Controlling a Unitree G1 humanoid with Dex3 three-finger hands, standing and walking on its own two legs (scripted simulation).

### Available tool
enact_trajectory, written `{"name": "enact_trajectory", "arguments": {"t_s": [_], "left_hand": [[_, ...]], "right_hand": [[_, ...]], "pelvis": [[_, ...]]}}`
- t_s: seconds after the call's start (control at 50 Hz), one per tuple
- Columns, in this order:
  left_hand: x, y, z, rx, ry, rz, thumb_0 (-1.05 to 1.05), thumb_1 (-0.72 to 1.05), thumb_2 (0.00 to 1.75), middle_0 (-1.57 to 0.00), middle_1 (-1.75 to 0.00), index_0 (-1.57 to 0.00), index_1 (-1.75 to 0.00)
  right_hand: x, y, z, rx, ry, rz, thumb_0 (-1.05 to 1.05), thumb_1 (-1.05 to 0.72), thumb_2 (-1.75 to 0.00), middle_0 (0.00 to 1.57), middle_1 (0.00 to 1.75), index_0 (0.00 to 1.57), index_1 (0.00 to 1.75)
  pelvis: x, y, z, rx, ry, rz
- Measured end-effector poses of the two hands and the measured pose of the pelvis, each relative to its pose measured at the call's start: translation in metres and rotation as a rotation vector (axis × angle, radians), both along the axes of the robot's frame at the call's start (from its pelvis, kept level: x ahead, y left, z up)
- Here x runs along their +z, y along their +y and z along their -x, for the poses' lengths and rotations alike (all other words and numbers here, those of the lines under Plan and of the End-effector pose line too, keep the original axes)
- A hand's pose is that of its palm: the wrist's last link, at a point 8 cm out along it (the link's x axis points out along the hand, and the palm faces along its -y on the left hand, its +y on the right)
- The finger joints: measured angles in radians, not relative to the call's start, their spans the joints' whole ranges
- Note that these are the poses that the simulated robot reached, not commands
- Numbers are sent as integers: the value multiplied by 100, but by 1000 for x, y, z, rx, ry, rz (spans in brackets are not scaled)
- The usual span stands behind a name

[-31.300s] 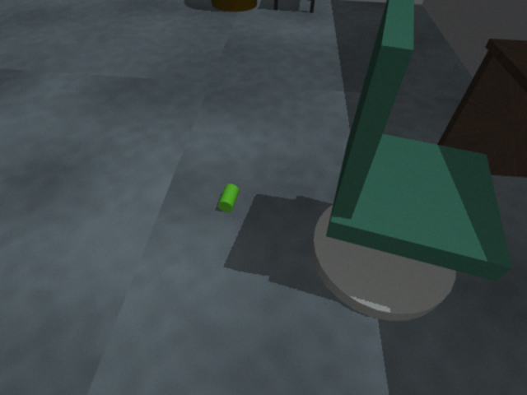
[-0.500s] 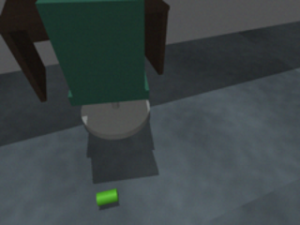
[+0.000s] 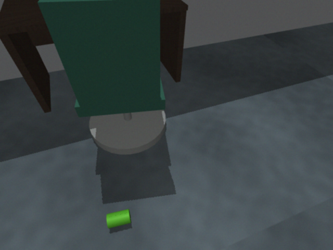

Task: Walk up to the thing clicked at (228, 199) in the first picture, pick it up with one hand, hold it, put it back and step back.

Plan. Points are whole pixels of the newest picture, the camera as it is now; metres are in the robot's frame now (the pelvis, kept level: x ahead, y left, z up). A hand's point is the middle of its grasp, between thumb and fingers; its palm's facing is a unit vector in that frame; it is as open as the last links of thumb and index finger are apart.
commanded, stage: rise first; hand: left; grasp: from above
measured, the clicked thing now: (118, 218) +0.44 +0.25 -0.75
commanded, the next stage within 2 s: none
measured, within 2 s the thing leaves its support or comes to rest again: neither
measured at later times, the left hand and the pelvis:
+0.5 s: hand out of the picture +0.13 +0.26 -0.20, palm faces -0.09 -0.90 -0.42, open 13.2 cm; pelvis -0.02 +0.01 -0.05, yaw +1 degrees
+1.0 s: hand out of the picture +0.15 +0.29 -0.32, palm faces -0.35 -0.68 -0.65, open 14.2 cm; pelvis -0.05 +0.02 -0.17, yaw +2 degrees
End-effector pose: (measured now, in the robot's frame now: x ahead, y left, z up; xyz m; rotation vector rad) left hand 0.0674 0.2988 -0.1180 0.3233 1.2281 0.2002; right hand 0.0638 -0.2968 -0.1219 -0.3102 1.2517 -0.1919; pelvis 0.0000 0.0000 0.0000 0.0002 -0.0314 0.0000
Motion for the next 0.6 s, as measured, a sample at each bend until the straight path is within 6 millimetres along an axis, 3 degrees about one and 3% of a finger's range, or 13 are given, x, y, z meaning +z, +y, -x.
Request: {"name": "enact_trajectory", "arguments": {"t_s": [0.04,0.12,0.2,0.26,0.44,0.6], "left_hand": [[0,-1,-3,11,-17,1,1,90,90,-20,-30,-20,-31],[-2,-5,-30,37,-96,16,1,80,94,-19,-40,-18,-40],[-9,-1,-57,-17,-115,13,1,61,95,-16,-59,-16,-59],[-11,1,-67,-54,-127,-11,1,42,96,-13,-74,-13,-73],[-28,7,-60,-89,-74,-64,1,-19,98,-7,-98,-8,-97],[-51,8,-52,-151,-100,-99,0,-46,100,-8,-102,-7,-103]], "right_hand": [[0,1,-1,-7,-16,0,0,-92,-90,20,30,20,30],[-1,14,-8,2,-104,-15,0,-95,-90,20,30,20,30],[-6,29,-10,3,-141,-41,0,-96,-91,20,30,20,30],[-9,39,-8,-13,-161,-62,0,-96,-90,20,30,20,30],[-19,56,-19,-1,-232,-80,1,-91,-89,20,30,20,30],[-35,59,-45,50,-317,-56,1,-88,-89,20,30,20,30]], "pelvis": [[-1,0,0,4,10,0],[-5,1,9,22,54,2],[-13,0,16,21,114,2],[-18,3,16,15,136,2],[-35,12,14,15,199,10],[-63,18,18,20,260,22]]}}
